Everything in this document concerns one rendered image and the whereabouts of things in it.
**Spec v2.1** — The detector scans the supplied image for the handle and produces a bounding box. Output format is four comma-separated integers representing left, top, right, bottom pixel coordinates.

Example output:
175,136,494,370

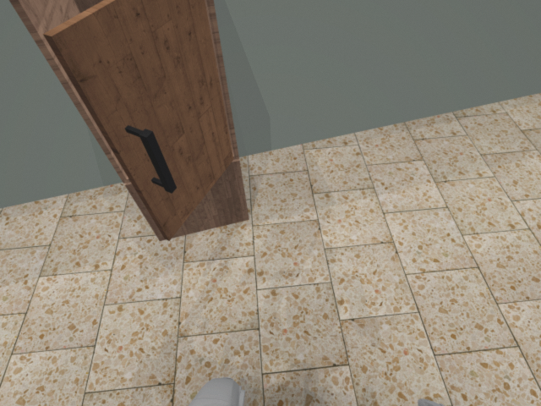
125,125,177,193

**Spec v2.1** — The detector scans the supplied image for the cupboard door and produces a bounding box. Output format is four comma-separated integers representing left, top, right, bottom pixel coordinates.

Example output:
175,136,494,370
43,0,234,241

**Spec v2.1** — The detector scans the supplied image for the left robot thigh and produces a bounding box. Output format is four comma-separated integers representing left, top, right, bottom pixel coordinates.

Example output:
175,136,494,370
189,378,245,406

